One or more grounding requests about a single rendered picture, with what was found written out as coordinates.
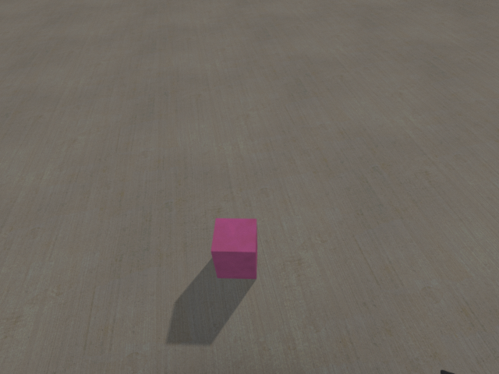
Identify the carton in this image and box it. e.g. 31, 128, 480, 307
211, 218, 257, 279

